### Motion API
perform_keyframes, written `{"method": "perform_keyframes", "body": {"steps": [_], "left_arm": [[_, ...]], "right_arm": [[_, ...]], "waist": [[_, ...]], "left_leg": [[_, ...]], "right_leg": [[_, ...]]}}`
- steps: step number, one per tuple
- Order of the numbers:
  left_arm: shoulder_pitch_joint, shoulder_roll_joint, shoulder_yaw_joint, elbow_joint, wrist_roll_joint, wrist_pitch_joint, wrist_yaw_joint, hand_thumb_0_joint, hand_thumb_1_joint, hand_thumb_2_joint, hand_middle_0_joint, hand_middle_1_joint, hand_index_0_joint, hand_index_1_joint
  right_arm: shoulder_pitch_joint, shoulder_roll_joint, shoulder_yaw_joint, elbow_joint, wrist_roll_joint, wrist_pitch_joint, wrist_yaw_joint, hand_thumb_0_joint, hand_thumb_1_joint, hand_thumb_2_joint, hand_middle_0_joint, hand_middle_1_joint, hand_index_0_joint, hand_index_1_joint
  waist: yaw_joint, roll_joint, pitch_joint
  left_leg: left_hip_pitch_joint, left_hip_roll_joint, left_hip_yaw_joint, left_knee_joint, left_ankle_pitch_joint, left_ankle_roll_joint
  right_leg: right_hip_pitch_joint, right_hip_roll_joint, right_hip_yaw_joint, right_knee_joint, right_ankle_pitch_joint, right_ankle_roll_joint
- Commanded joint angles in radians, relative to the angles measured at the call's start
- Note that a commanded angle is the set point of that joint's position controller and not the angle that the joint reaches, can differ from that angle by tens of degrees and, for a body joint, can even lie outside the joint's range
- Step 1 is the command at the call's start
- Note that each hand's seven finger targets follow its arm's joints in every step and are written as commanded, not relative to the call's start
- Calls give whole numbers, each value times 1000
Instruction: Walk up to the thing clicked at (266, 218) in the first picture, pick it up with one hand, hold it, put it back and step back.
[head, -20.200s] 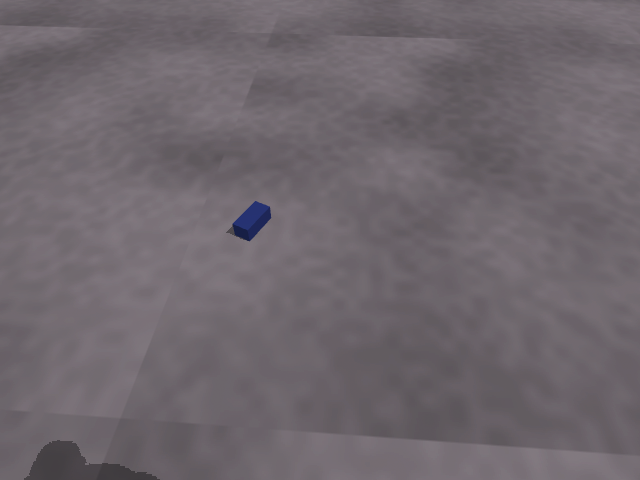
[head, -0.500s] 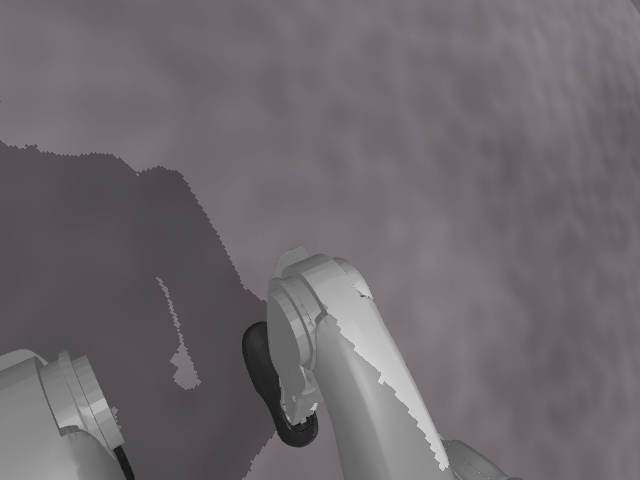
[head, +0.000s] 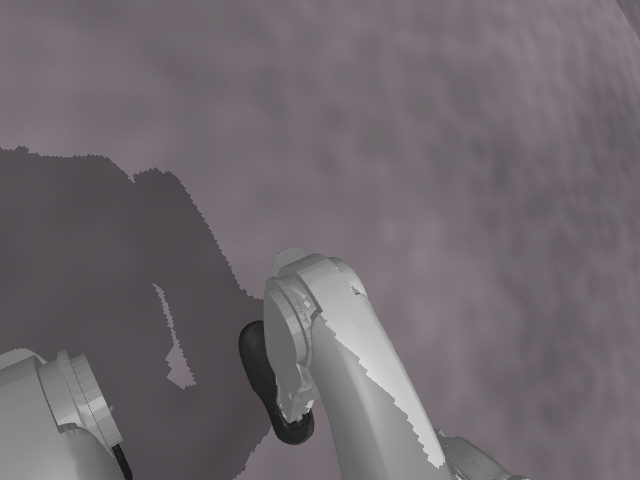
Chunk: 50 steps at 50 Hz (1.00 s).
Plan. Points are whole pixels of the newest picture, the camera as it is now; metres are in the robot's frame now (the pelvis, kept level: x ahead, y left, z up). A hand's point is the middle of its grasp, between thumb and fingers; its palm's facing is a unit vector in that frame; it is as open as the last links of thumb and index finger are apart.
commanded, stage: close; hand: left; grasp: from above
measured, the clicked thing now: out of the picture +0.46 +0.31 -0.27
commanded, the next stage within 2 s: settle in 0.56 s
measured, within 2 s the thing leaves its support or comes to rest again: leaves its support in 1.02 s
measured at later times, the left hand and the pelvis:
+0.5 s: hand out of the picture +0.45 +0.30 -0.24, palm faces -0.43 -0.15 -0.89, open 10.7 cm; pelvis +0.00 +0.00 +0.00, yaw +0 degrees
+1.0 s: hand out of the picture +0.45 +0.30 -0.24, palm faces -0.42 -0.15 -0.89, open 10.6 cm; pelvis +0.00 +0.00 +0.01, yaw +1 degrees
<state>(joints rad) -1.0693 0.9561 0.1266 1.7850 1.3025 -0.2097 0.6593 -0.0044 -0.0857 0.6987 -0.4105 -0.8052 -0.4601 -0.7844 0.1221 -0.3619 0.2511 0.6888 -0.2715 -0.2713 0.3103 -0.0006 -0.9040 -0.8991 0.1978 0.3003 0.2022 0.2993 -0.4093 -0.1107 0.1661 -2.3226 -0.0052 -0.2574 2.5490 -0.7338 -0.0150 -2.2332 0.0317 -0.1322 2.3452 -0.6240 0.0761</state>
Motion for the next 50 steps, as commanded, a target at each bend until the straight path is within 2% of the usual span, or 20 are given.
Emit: {"method": "perform_keyframes", "body": {"steps": [1, 6, 9, 11, 13, 15, 18, 21, 27, 28, 31, 32, 34, 35, 37, 41, 43, 47, 48, 50], "left_arm": [[-226, 195, -2, -80, -11, 5, 30, 0, 86, 699, -518, -770, -534, -753], [-210, 206, -6, -60, -14, 3, 21, 0, 147, 725, -577, -768, -587, -758], [-202, 200, -13, -74, -13, 4, 19, 0, 195, 725, -616, -755, -625, -745], [-222, 193, -26, -81, -11, 2, 13, 0, 212, 690, -624, -737, -637, -723], [-187, 215, 2, -72, -15, 2, 21, 0, 210, 711, -629, -736, -637, -728], [-212, 202, -10, -76, -15, 1, 17, 0, 250, 716, -665, -724, -671, -718], [-187, 200, -13, -60, -24, 3, 16, 0, 285, 731, -698, -719, -700, -718], [-204, 198, -18, -71, -11, 2, 14, 0, 324, 737, -720, -731, -725, -726], [-185, 210, -7, -57, -18, 2, 16, 0, 405, 756, -784, -733, -787, -729], [-199, 201, -20, -64, -18, 1, 11, 0, 417, 780, -801, -732, -800, -734], [-176, 215, -6, -70, -15, 2, 13, 0, 448, 785, -816, -743, -817, -742], [-202, 198, -22, -76, -20, 1, 9, 0, 457, 778, -823, -735, -825, -733], [-203, 203, -10, -88, -22, 1, 11, 0, 394, 811, -823, -782, -830, -777], [-197, 195, -18, -82, -24, 4, 9, 0, 367, 787, -805, -755, -811, -752], [-192, 223, 5, -93, -24, 8, 13, 0, 347, 790, -799, -733, -800, -735], [-221, 197, -7, -151, -37, 18, 4, 0, 332, 791, -797, -724, -792, -732], [-236, 245, 21, -214, -23, 21, 0, 0, 358, 806, -818, -718, -811, -728], [-238, 215, 34, -338, -38, 25, -8, 0, 376, 771, -829, -692, -824, -699], [-258, 178, 4, -376, -55, 26, -12, 0, 388, 766, -841, -681, -834, -690], [-229, 168, 8, -392, -55, 34, -16, 0, 403, 765, -844, -688, -840, -694]], "right_arm": [[208, -337, -103, 14, 3, 6, -11, 0, -896, -902, 199, 300, 199, 300], [183, -326, -85, 4, 7, 5, -13, 0, -899, -904, 199, 300, 199, 300], [186, -334, -98, 1, 11, 5, -19, 0, -899, -904, 199, 300, 199, 300], [197, -337, -98, 0, 9, 7, -18, 0, -899, -904, 199, 300, 199, 300], [202, -334, -98, -4, 9, 13, -24, 0, -897, -903, 199, 300, 199, 300], [204, -327, -91, -4, 11, 11, -22, 0, -898, -903, 199, 300, 199, 300], [192, -339, -101, -5, 13, 17, -31, 0, -898, -904, 199, 300, 199, 300], [209, -335, -92, -18, 5, 22, -27, 0, -897, -903, 199, 300, 199, 300], [204, -330, -90, -17, 7, 28, -36, 0, -898, -904, 199, 300, 199, 300], [208, -327, -86, -20, 8, 26, -35, 0, -899, -904, 199, 300, 199, 300], [209, -330, -89, -22, 10, 29, -35, 0, -897, -903, 199, 300, 199, 300], [206, -324, -85, -22, 13, 27, -35, 0, -898, -903, 199, 300, 199, 300], [216, -334, -92, -14, 12, 29, -36, 0, -917, -906, 199, 300, 199, 300], [209, -333, -97, -18, 11, 28, -37, 0, -916, -906, 200, 300, 199, 300], [222, -335, -100, -18, 13, 37, -39, 0, -915, -906, 200, 300, 199, 300], [212, -327, -110, -19, 15, 36, -40, 0, -918, -908, 199, 300, 199, 300], [227, -331, -121, -14, 21, 33, -37, 0, -915, -906, 199, 300, 199, 300], [218, -312, -144, -13, 31, 38, -35, 0, -913, -906, 199, 300, 199, 300], [211, -295, -141, -5, 42, 41, -34, 0, -913, -906, 199, 300, 199, 300], [215, -286, -158, 11, 50, 47, -33, 0, -912, -905, 199, 300, 199, 300]], "waist": [[-49, 490, -617], [-45, 473, -598], [-37, 478, -600], [-54, 480, -599], [-31, 468, -635], [-46, 462, -600], [-36, 464, -604], [-52, 454, -606], [-36, 455, -613], [-50, 456, -593], [-34, 467, -614], [-50, 454, -602], [-40, 485, -623], [-38, 495, -619], [-27, 509, -634], [-26, 526, -669], [-16, 543, -688], [18, 589, -791], [25, 603, -804], [35, 620, -836]], "left_leg": [[449, 19, 118, -292, 210, 21], [452, 22, 110, -296, 193, 17], [437, 19, 118, -297, 177, 20], [451, 21, 116, -293, 189, 20], [446, 19, 117, -297, 205, 22], [436, 21, 115, -293, 199, 22], [439, 21, 111, -306, 176, 19], [435, 20, 118, -291, 200, 25], [440, 20, 113, -302, 194, 22], [438, 20, 113, -301, 185, 21], [447, 20, 114, -305, 207, 20], [446, 21, 115, -295, 205, 21], [467, 21, 109, -301, 234, 16], [463, 20, 114, -307, 217, 17], [472, 21, 109, -328, 205, 12], [482, 19, 124, -316, 212, 14], [506, 19, 128, -308, 231, 14], [540, 14, 147, -312, 273, 12], [549, 13, 149, -326, 259, 10], [572, 14, 156, -324, 269, 10]], "right_leg": [[358, 33, -128, -185, 219, -90], [354, 29, -130, -181, 204, -89], [346, 30, -125, -191, 188, -90], [345, 29, -123, -185, 202, -89], [371, 34, -125, -194, 209, -90], [353, 30, -126, -191, 205, -88], [350, 30, -125, -194, 186, -91], [361, 34, -126, -197, 210, -87], [363, 32, -126, -200, 200, -90], [351, 30, -128, -197, 192, -89], [364, 32, -126, -196, 208, -91], [363, 30, -124, -194, 214, -88], [356, 29, -127, -187, 230, -92], [358, 31, -125, -195, 217, -93], [357, 30, -128, -192, 204, -97], [372, 29, -118, -195, 218, -100], [363, 27, -116, -193, 230, -98], [392, 27, -105, -205, 259, -106], [384, 26, -101, -206, 247, -110], [375, 28, -95, -204, 258, -109]]}}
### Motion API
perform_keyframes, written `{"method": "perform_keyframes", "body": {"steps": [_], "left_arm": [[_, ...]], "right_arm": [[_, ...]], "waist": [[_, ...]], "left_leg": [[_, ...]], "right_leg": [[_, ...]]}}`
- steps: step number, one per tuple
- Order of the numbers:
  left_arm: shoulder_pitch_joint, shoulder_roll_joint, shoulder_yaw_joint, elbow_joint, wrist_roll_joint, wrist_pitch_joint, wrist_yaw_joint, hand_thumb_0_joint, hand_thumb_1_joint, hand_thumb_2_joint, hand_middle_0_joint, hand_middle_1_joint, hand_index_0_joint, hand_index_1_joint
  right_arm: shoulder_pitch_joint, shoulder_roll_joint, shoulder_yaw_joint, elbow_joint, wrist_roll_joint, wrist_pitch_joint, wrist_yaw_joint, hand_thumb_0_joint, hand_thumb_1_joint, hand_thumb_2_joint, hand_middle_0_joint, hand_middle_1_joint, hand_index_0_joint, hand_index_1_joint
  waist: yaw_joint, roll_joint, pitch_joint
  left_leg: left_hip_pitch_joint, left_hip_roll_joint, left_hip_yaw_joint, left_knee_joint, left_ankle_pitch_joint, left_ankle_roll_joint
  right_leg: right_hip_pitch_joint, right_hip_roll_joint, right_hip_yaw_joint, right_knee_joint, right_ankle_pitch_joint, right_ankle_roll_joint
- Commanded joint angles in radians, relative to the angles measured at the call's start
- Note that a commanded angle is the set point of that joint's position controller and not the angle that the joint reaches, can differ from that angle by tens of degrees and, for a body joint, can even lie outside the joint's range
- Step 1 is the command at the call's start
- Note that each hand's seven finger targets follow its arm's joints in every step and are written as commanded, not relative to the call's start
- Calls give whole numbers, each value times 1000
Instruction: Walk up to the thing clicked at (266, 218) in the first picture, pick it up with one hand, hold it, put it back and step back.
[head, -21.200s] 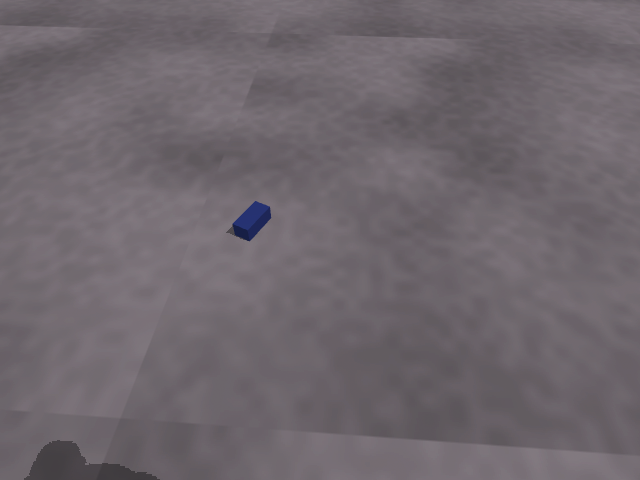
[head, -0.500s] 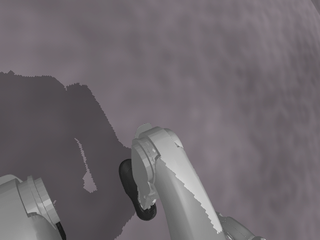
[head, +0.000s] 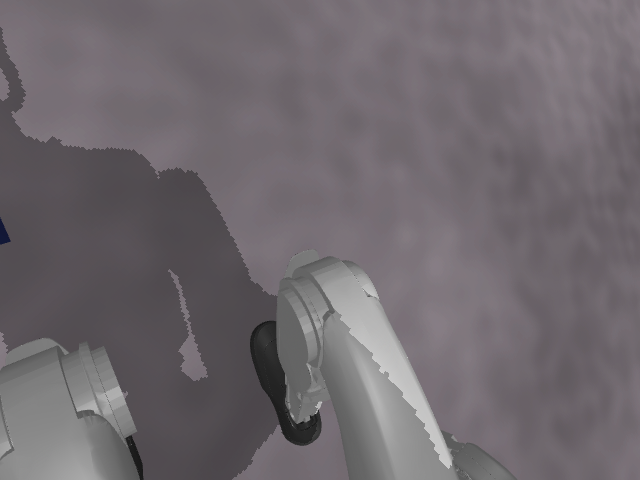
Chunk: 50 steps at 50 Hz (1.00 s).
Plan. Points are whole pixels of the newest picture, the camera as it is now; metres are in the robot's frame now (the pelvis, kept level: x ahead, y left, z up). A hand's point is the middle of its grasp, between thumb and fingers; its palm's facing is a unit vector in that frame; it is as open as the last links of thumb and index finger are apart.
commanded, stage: settle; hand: left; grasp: from above
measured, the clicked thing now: out of the picture +0.46 +0.31 -0.28
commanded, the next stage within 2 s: lift in 0.56 s
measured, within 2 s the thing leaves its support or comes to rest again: leaves its support in 0.02 s
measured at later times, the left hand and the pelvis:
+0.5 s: hand out of the picture +0.44 +0.31 -0.15, palm faces -0.46 -0.11 -0.88, open 10.6 cm; pelvis +0.00 -0.01 +0.02, yaw +5 degrees
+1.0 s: hand out of the picture +0.42 +0.31 -0.08, palm faces -0.46 -0.11 -0.88, open 10.6 cm; pelvis +0.00 +0.00 +0.06, yaw +7 degrees
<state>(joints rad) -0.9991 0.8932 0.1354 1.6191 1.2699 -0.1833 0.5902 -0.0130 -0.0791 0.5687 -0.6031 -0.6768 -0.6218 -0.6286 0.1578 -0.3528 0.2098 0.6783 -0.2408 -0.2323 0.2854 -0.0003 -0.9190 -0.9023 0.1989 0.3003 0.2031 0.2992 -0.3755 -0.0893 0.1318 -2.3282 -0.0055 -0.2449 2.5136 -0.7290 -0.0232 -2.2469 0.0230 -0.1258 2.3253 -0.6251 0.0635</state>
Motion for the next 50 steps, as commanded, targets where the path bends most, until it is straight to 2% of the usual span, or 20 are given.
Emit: {"method": "perform_keyframes", "body": {"steps": [1, 3, 4, 7, 11, 15, 18, 20, 23, 27, 32, 33, 34, 35, 36, 42, 43, 45, 47, 50], "left_arm": [[-301, 221, -5, -226, -23, 14, 50, 0, 415, 761, -852, -679, -848, -685], [-331, 222, 14, -323, -27, 23, 38, 0, 438, 761, -866, -674, -863, -679], [-301, 191, -4, -333, -31, 33, 30, 0, 451, 802, -891, -685, -883, -696], [-291, 109, -34, -315, -41, 59, 0, 0, 540, 770, -942, -690, -944, -690], [-284, 63, -54, -304, -60, 85, -54, 0, 607, 831, -1003, -706, -999, -713], [-302, 26, -81, -326, -67, 85, -128, 0, 638, 871, -1045, -712, -1034, -728], [-315, 51, -72, -353, -78, 72, -168, 0, 630, 895, -1058, -701, -1038, -725], [-310, 19, -88, -355, -81, 60, -195, 0, 619, 908, -1050, -710, -1029, -735], [-325, 59, -67, -376, -76, 37, -209, 0, 584, 878, -1017, -705, -1001, -725], [-339, 75, -61, -393, -63, 17, -215, 0, 579, 881, -1007, -694, -989, -715], [-360, 94, -46, -432, -56, 5, -202, 0, 617, 822, -1027, -740, -1030, -738], [-354, 94, -45, -433, -52, 7, -202, 0, 546, 840, -947, -660, -950, -658], [-353, 103, -38, -441, -52, 9, -204, 0, 579, 819, -1004, -716, -1000, -720], [-345, 102, -37, -457, -60, 13, -209, 0, 520, 854, -939, -636, -920, -642], [-340, 108, -37, -483, -63, 18, -212, 0, 559, 837, -998, -714, -990, -722], [-303, 75, -49, -544, -103, 59, -264, 0, 674, 852, -1041, -706, -1041, -706], [-280, 99, -34, -531, -101, 65, -273, 0, 685, 832, -1033, -723, -1040, -715], [-238, 23, -73, -536, -111, 68, -304, 0, 674, 842, -1043, -698, -1043, -698], [-235, 73, -50, -610, -110, 63, -320, 0, 680, 854, -1047, -706, -1047, -706], [-180, 22, -74, -664, -137, 64, -349, 0, 664, 840, -1017, -731, -1026, -722]], "right_arm": [[186, -294, -125, 32, 26, 10, -7, 0, -911, -905, 199, 300, 199, 300], [198, -291, -150, 41, 40, 16, -3, 0, -908, -904, 200, 300, 199, 300], [185, -276, -154, 32, 51, 22, -4, 0, -908, -904, 199, 300, 199, 300], [192, -258, -171, 59, 70, 35, 2, 0, -906, -903, 199, 300, 199, 300], [201, -247, -192, 63, 91, 61, -10, 0, -908, -904, 199, 300, 199, 300], [205, -236, -205, 49, 100, 85, -26, 0, -910, -905, 199, 300, 199, 300], [209, -225, -207, 35, 108, 105, -44, 0, -912, -906, 199, 300, 199, 300], [211, -210, -206, 29, 109, 118, -53, 0, -912, -906, 199, 300, 199, 300], [214, -208, -212, 20, 111, 132, -76, 0, -910, -905, 200, 300, 199, 300], [216, -203, -216, 9, 112, 147, -101, 0, -906, -902, 200, 300, 199, 300], [227, -201, -226, 9, 116, 157, -124, 0, -931, -913, 199, 300, 199, 300], [231, -202, -228, 9, 120, 158, -128, 0, -884, -893, 201, 299, 200, 299], [234, -203, -232, 9, 123, 158, -131, 0, -930, -913, 199, 300, 199, 300], [229, -197, -236, 6, 127, 159, -134, 0, -885, -893, 201, 300, 200, 300], [227, -191, -238, 5, 131, 164, -137, 0, -929, -912, 199, 300, 199, 300], [245, -182, -263, 16, 155, 189, -151, 0, -909, -904, 200, 300, 200, 300], [246, -191, -269, 16, 162, 194, -155, 0, -911, -904, 200, 300, 200, 300], [244, -169, -267, 9, 166, 201, -158, 0, -910, -904, 200, 300, 200, 300], [235, -172, -278, -8, 175, 211, -168, 0, -907, -904, 200, 300, 200, 300], [225, -172, -283, -27, 185, 219, -178, 0, -908, -903, 200, 300, 200, 300]], "waist": [[-1, 579, -789], [23, 615, -842], [42, 631, -877], [37, 580, -849], [61, 533, -848], [54, 481, -836], [65, 424, -871], [60, 400, -873], [75, 393, -879], [74, 389, -850], [85, 406, -895], [87, 408, -913], [96, 434, -919], [113, 457, -958], [124, 471, -989], [143, 454, -1021], [151, 433, -1007], [142, 411, -957], [167, 412, -989], [167, 375, -948]], "left_leg": [[553, 13, 145, -293, 249, 21], [593, 9, 144, -301, 277, 15], [609, 9, 153, -314, 283, 18], [579, 6, 161, -311, 303, 24], [553, -4, 165, -350, 277, 31], [538, -13, 172, -367, 236, 38], [509, -21, 192, -361, 246, 48], [497, -21, 195, -369, 250, 48], [502, -26, 203, -376, 232, 45], [505, -29, 210, -386, 198, 45], [538, -26, 213, -404, 206, 44], [555, -27, 211, -411, 213, 43], [568, -27, 211, -422, 211, 41], [600, -25, 211, -438, 215, 39], [610, -23, 219, -448, 222, 40], [645, -25, 230, -489, 248, 45], [646, -27, 224, -498, 243, 45], [637, -25, 223, -520, 225, 47], [649, -26, 222, -547, 192, 52], [660, -26, 212, -588, 161, 50]], "right_leg": [[376, 36, -99, -184, 245, -99], [344, 26, -98, -173, 260, -104], [363, 30, -89, -185, 262, -106], [323, 27, -85, -180, 282, -104], [307, 16, -72, -198, 252, -106], [315, 9, -57, -221, 213, -105], [383, 6, -40, -250, 223, -99], [406, 7, -37, -256, 223, -97], [413, 4, -28, -271, 195, -100], [396, 1, -19, -294, 154, -102], [401, -4, -16, -302, 159, -104], [401, -5, -17, -299, 166, -105], [389, -8, -16, -297, 165, -108], [395, -8, -14, -295, 169, -109], [423, -7, -8, -301, 178, -107], [459, -10, 4, -339, 207, -106], [451, -13, 3, -343, 199, -108], [450, -11, 4, -362, 183, -107], [475, -10, 10, -386, 152, -107], [479, -14, 13, -424, 122, -106]]}}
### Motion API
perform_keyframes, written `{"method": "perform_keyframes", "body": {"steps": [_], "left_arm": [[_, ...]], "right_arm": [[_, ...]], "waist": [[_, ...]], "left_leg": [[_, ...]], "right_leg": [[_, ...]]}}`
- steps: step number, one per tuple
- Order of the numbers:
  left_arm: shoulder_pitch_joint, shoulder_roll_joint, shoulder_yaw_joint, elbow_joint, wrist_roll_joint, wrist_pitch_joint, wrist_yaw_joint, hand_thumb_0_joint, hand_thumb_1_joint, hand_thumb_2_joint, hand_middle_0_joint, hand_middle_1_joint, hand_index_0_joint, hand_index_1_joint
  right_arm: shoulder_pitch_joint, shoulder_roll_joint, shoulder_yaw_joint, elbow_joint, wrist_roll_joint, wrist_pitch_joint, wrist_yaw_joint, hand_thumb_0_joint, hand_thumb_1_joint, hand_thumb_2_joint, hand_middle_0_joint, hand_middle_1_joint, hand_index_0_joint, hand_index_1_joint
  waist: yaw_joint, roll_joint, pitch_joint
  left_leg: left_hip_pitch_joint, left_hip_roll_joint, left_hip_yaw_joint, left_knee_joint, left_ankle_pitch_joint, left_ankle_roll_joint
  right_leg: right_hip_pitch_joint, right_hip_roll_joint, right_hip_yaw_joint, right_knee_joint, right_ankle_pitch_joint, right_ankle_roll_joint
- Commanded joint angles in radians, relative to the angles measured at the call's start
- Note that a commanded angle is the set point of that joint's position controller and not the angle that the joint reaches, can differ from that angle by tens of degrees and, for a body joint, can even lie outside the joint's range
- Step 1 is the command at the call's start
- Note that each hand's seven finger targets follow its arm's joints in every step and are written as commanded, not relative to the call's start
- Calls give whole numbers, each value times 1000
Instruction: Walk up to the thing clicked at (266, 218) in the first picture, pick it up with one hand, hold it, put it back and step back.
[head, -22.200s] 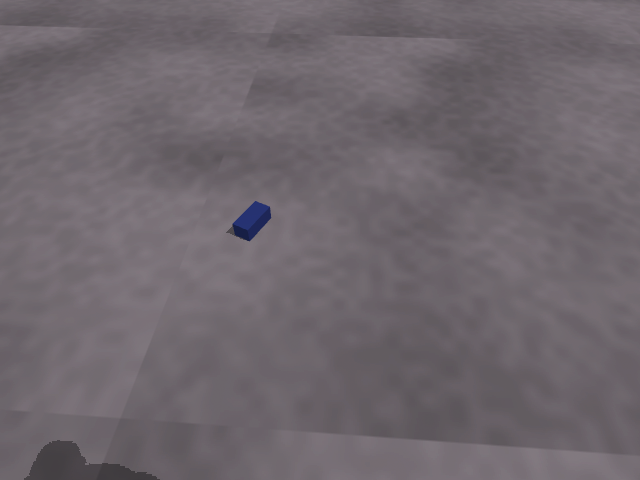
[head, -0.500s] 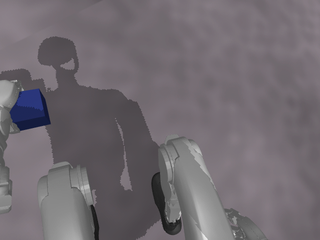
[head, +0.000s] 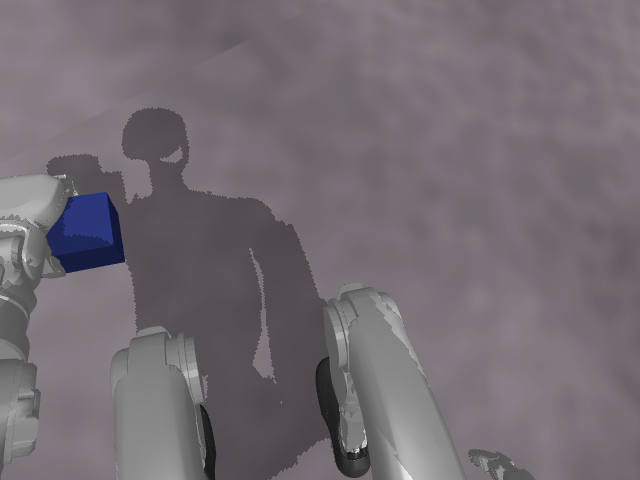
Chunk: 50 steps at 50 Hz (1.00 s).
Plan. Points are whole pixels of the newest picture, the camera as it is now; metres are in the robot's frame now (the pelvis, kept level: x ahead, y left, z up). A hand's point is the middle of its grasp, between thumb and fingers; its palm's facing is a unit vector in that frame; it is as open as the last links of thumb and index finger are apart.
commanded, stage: lift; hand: left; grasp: from above
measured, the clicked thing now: (47, 239) +0.47 +0.27 -0.18
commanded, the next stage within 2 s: hold in 1.38 s
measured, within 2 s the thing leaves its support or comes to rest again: neither
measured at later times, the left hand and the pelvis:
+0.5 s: hand out of the picture +0.39 +0.27 +0.03, palm faces -0.44 -0.09 -0.89, open 10.6 cm; pelvis +0.01 +0.00 +0.14, yaw +3 degrees
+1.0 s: hand out of the picture +0.36 +0.24 +0.21, palm faces -0.47 -0.11 -0.87, open 10.5 cm; pelvis +0.04 +0.00 +0.30, yaw +4 degrees
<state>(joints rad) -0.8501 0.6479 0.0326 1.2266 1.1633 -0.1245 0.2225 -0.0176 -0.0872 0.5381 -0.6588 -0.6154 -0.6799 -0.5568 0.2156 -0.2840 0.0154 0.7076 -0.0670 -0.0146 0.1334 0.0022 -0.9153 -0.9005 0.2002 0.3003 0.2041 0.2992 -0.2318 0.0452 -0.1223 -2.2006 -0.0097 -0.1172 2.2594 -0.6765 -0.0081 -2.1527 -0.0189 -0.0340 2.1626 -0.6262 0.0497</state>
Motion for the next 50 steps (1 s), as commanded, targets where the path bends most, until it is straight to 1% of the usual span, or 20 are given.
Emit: {"method": "perform_keyframes", "body": {"steps": [1, 3, 4, 5, 7, 12, 14, 15, 19, 23, 24, 28, 31, 34, 38, 40, 42, 44, 46, 50], "left_arm": [[-323, 267, 29, -305, -37, 9, 12, 0, 661, 854, -1019, -727, -1024, -721], [-285, 293, 49, -361, -49, 15, 3, 0, 658, 867, -1009, -744, -1016, -736], [-226, 232, 19, -333, -56, 22, -7, 0, 660, 876, -1020, -736, -1023, -732], [-272, 217, 7, -397, -69, 19, -13, 0, 673, 876, -1028, -736, -1031, -732], [-235, 258, 30, -420, -70, 29, -17, 0, 656, 863, -1014, -729, -1018, -725], [-182, 220, 17, -547, -109, 51, -32, 0, 691, 844, -1031, -726, -1039, -717], [-150, 179, -6, -537, -112, 63, -40, 0, 698, 857, -1044, -712, -1047, -709], [-180, 203, 7, -602, -115, 65, -39, 0, 710, 854, -1042, -728, -1050, -721], [-59, 143, -17, -614, -130, 89, -52, 0, 745, 871, -1071, -741, -1079, -734], [-26, 153, -8, -684, -148, 106, -58, 0, 723, 890, -1054, -747, -1058, -743], [25, 113, -34, -666, -149, 114, -63, 0, 724, 882, -1059, -743, -1063, -739], [26, 130, -24, -735, -168, 126, -67, 0, 688, 879, -1042, -713, -1039, -717], [90, 59, -63, -668, -172, 140, -67, 0, 694, 863, -1058, -669, -1049, -679], [98, 84, -57, -651, -162, 145, -68, 0, 661, 877, -1027, -700, -1020, -709], [128, 15, -98, -578, -177, 138, -75, 0, 678, 894, -1059, -675, -1043, -692], [131, 28, -87, -568, -171, 133, -68, 0, 680, 874, -1057, -662, -1043, -678], [129, -25, -125, -562, -170, 126, -62, 0, 663, 855, -1049, -654, -1034, -671], [151, -3, -103, -541, -159, 124, -47, 0, 651, 857, -1039, -660, -1024, -677], [136, -40, -127, -537, -161, 121, -35, 0, 663, 887, -1057, -663, -1037, -684], [133, -16, -113, -536, -150, 121, -11, 0, 641, 923, -1050, -663, -1023, -692]], "right_arm": [[168, -235, -92, -59, 17, 3, -31, 0, -906, -903, 200, 300, 200, 300], [162, -242, -103, -73, 27, 7, -40, 0, -905, -902, 200, 300, 200, 300], [163, -228, -98, -76, 28, 8, -40, 0, -906, -903, 200, 300, 200, 300], [160, -228, -102, -81, 33, 8, -44, 0, -904, -902, 200, 300, 200, 300], [148, -228, -106, -86, 41, 12, -56, 0, -904, -902, 200, 300, 200, 300], [127, -209, -116, -108, 53, 17, -78, 0, -901, -901, 200, 300, 200, 300], [119, -202, -113, -107, 58, 18, -87, 0, -898, -900, 201, 300, 200, 300], [110, -203, -118, -106, 63, 20, -94, 0, -898, -900, 201, 300, 200, 300], [95, -179, -118, -113, 69, 24, -110, 0, -897, -900, 201, 300, 200, 300], [70, -164, -117, -118, 80, 28, -132, 0, -894, -898, 201, 300, 200, 300], [65, -157, -114, -116, 82, 29, -138, 0, -896, -899, 200, 300, 200, 300], [47, -149, -110, -108, 92, 31, -160, 0, -893, -898, 201, 300, 200, 300], [42, -137, -101, -92, 97, 27, -174, 0, -892, -898, 200, 300, 200, 300], [45, -132, -100, -80, 101, 25, -187, 0, -893, -899, 200, 300, 200, 300], [42, -120, -93, -65, 104, 10, -198, 0, -895, -900, 200, 300, 200, 300], [48, -123, -97, -62, 101, 4, -199, 0, -894, -900, 200, 300, 200, 300], [44, -111, -93, -62, 99, -5, -199, 0, -898, -902, 200, 300, 200, 300], [58, -113, -94, -54, 99, -9, -201, 0, -897, -902, 200, 300, 200, 300], [65, -110, -93, -51, 94, -12, -199, 0, -896, -901, 200, 300, 200, 300], [70, -110, -97, -49, 93, -14, -196, 0, -897, -901, 200, 300, 200, 300]], "waist": [[26, 243, -718], [52, 251, -749], [41, 228, -711], [32, 231, -703], [54, 250, -695], [70, 221, -749], [65, 225, -686], [75, 252, -713], [77, 183, -688], [103, 160, -705], [99, 153, -660], [117, 150, -631], [107, 96, -535], [129, 94, -516], [125, 49, -393], [146, 59, -410], [139, 58, -382], [150, 48, -373], [145, 34, -369], [160, 33, -343]], "left_leg": [[562, -20, 80, -351, 111, 35], [607, -21, 71, -379, 117, 33], [610, -16, 69, -394, 121, 32], [617, -17, 68, -406, 112, 34], [652, -18, 55, -452, 79, 31], [762, -13, 57, -535, 90, 31], [795, -9, 39, -589, 95, 25], [841, -8, 30, -614, 104, 21], [893, -8, 63, -665, 148, 28], [992, -4, 70, -755, 161, 30], [1003, -3, 76, -777, 160, 29], [1101, 3, 78, -879, 157, 25], [1164, 11, 63, -954, 176, 21], [1249, 13, 68, -1024, 213, 19], [1283, 16, 71, -1120, 184, 21], [1342, 16, 74, -1160, 217, 18], [1389, 19, 69, -1206, 227, 16], [1410, 12, 85, -1228, 276, 18], [1456, 11, 91, -1261, 313, 19], [1522, 4, 105, -1325, 350, 18]], "right_leg": [[396, 27, -76, -269, 133, -88], [411, 22, -71, -285, 137, -89], [413, 24, -72, -299, 144, -85], [409, 22, -67, -317, 139, -85], [429, 21, -65, -341, 108, -87], [537, 22, -54, -420, 124, -80], [542, 20, -56, -445, 131, -78], [557, 19, -54, -454, 140, -79], [675, 18, -39, -562, 165, -72], [806, 25, -30, -654, 171, -70], [816, 25, -27, -683, 168, -68], [924, 29, -13, -782, 162, -67], [972, 33, -15, -848, 175, -65], [1066, 37, -5, -923, 196, -66], [1147, 40, 5, -1030, 177, -62], [1199, 40, 9, -1068, 203, -64], [1236, 43, 7, -1111, 217, -64], [1292, 44, 13, -1152, 255, -64], [1338, 45, 11, -1187, 290, -63], [1425, 44, 20, -1268, 318, -60]]}}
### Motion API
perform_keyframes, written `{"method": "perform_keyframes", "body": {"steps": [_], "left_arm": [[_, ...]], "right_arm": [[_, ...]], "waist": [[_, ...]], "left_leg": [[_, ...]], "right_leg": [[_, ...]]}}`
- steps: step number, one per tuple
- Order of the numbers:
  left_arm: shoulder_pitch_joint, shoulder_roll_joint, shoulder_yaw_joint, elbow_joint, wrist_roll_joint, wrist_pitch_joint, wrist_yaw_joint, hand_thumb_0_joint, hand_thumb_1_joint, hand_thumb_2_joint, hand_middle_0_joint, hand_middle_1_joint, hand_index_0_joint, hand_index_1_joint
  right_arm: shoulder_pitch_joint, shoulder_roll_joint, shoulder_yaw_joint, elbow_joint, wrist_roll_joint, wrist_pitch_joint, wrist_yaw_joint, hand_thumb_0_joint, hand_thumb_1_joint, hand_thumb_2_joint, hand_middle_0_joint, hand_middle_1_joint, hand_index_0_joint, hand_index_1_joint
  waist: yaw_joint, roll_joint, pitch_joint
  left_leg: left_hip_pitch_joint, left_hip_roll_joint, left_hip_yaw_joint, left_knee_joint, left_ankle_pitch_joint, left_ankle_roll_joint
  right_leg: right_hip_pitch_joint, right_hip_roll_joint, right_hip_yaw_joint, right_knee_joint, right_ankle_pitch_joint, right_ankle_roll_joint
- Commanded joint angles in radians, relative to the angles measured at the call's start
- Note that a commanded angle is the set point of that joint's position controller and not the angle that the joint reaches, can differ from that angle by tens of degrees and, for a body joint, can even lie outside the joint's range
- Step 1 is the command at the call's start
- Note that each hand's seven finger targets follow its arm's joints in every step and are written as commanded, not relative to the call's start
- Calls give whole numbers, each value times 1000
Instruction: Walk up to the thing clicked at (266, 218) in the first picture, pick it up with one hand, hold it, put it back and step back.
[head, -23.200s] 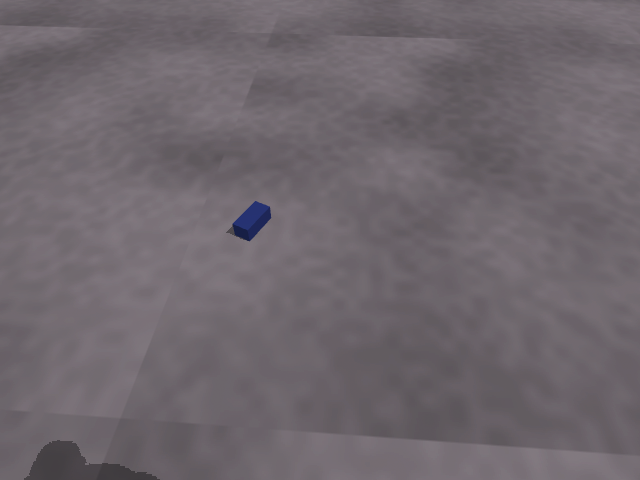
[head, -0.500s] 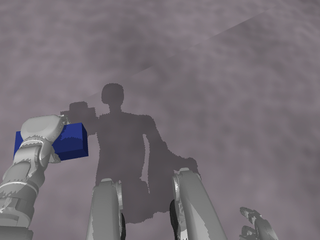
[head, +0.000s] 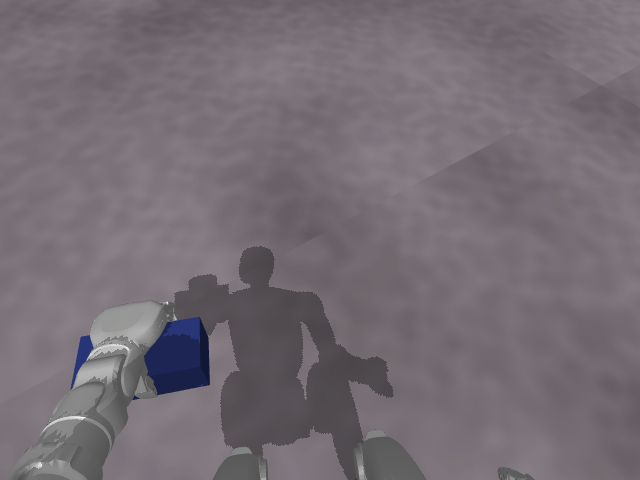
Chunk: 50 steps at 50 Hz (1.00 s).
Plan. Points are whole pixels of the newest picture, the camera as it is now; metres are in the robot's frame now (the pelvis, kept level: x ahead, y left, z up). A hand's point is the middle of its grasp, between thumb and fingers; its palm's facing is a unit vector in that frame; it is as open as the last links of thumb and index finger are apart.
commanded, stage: lift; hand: left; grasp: from above
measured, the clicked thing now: (146, 361) +0.34 +0.23 -0.13
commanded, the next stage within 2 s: hold in 0.38 s
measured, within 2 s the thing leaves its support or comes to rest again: neither
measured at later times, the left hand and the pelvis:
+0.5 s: hand (129, 330) +0.34 +0.22 -0.02, palm faces -0.46 -0.08 -0.88, open 10.5 cm; pelvis +0.03 +0.00 +0.06, yaw +0 degrees
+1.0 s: hand (118, 315) +0.35 +0.22 +0.02, palm faces -0.47 -0.06 -0.88, open 10.5 cm; pelvis +0.04 +0.00 +0.08, yaw -1 degrees
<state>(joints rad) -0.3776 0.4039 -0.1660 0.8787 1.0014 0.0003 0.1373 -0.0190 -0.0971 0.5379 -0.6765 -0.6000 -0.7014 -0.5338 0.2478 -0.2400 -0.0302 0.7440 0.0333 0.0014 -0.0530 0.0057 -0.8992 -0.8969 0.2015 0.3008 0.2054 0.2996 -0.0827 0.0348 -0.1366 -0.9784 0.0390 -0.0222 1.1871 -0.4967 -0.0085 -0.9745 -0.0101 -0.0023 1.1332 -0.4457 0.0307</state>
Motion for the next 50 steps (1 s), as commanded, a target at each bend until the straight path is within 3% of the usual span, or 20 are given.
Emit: {"method": "perform_keyframes", "body": {"steps": [1, 3, 5, 10, 11, 18, 24, 28, 44, 50], "left_arm": [[-336, 234, 90, -189, 15, -1, 80, 0, 642, 926, -1049, -664, -1023, -692], [-346, 203, 70, -194, 13, 2, 84, 0, 636, 943, -1057, -651, -1024, -687], [-354, 234, 87, -208, 17, 6, 91, 0, 616, 943, -1043, -647, -1009, -683], [-314, 193, 66, -178, 14, 14, 85, 0, 558, 901, -1000, -613, -965, -650], [-307, 211, 76, -183, 12, 13, 84, 0, 563, 904, -1010, -603, -971, -643], [-315, 169, 47, -197, -2, 11, 70, 0, 607, 909, -1026, -623, -996, -655], [-297, 188, 55, -220, 7, 6, 59, 0, 599, 904, -1017, -631, -992, -658], [-305, 199, 58, -229, 17, 7, 50, 0, 619, 875, -1018, -630, -1001, -649], [-286, 189, 39, -290, 5, 9, -19, 0, 653, 892, -1038, -655, -1026, -669], [-268, 207, 52, -314, 10, 6, -44, 0, 652, 906, -1040, -660, -1025, -677]], "right_arm": [[40, -154, -51, -83, -7, -27, -9, 0, -895, -901, 200, 300, 200, 300], [35, -152, -51, -85, -8, -25, -7, 0, -896, -901, 200, 300, 200, 300], [36, -158, -54, -89, -7, -22, -5, 0, -894, -900, 200, 300, 200, 300], [39, -154, -56, -86, -6, -14, 0, 0, -893, -899, 200, 300, 200, 300], [32, -156, -59, -91, -7, -12, 0, 0, -893, -898, 200, 300, 200, 300], [23, -152, -62, -101, -2, -9, 3, 0, -888, -895, 200, 300, 200, 300], [13, -156, -69, -104, 2, -8, 2, 0, -888, -896, 200, 300, 200, 300], [6, -159, -71, -105, 3, -5, 2, 0, -889, -894, 200, 300, 200, 300], [-31, -159, -69, -134, 10, 2, 5, 0, -888, -895, 200, 300, 200, 300], [-42, -161, -68, -148, 12, 9, 6, 0, -889, -896, 200, 300, 200, 300]], "waist": [[12, 39, -325], [7, 38, -323], [17, 41, -321], [18, 42, -280], [27, 41, -279], [19, 13, -245], [38, 21, -240], [31, 14, -248], [47, -3, -191], [60, 3, -196]], "left_leg": [[313, -47, 12, -266, 182, 21], [358, -48, 16, -291, 205, 20], [396, -49, 17, -324, 216, 17], [471, -44, 11, -392, 270, 8], [491, -44, 11, -408, 275, 7], [554, -48, 16, -477, 307, 8], [615, -51, 29, -519, 378, 4], [642, -55, 34, -536, 408, 5], [717, -56, 45, -617, 462, 9], [739, -57, 51, -641, 479, 12]], "right_leg": [[263, 33, -7, -257, 152, -41], [298, 31, -4, -289, 177, -38], [334, 30, -2, -317, 184, -37], [376, 34, -8, -368, 225, -39], [392, 32, -12, -385, 227, -37], [468, 33, -3, -461, 258, -34], [525, 33, -4, -493, 317, -37], [565, 32, 0, -512, 350, -35], [656, 34, 2, -590, 401, -33], [687, 32, 4, -604, 416, -35]]}}
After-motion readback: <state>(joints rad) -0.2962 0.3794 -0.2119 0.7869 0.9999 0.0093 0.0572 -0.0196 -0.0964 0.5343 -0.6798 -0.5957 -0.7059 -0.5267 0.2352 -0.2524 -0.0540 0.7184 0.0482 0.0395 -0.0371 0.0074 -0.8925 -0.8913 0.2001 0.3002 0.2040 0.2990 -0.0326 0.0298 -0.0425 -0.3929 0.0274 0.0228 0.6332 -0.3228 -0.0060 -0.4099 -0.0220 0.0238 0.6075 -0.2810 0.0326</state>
